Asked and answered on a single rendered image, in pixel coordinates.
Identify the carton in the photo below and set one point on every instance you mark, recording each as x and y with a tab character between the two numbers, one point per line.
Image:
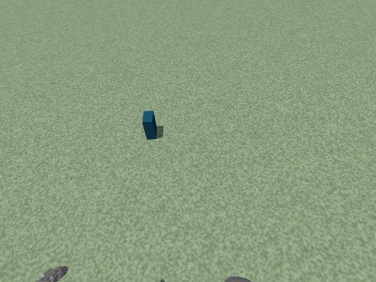
149	124

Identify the left robot hand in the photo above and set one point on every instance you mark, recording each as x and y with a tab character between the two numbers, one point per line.
53	275

